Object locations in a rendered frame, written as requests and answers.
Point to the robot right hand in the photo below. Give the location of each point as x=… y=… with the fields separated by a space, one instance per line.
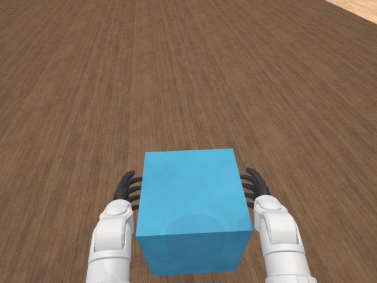
x=259 y=187

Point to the carton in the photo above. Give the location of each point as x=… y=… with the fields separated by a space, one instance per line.
x=193 y=216

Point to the robot left hand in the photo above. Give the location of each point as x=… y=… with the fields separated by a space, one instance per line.
x=123 y=191

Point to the robot right forearm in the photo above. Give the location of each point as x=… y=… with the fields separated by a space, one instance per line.
x=282 y=246

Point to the robot left forearm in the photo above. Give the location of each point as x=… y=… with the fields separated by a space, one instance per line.
x=110 y=250

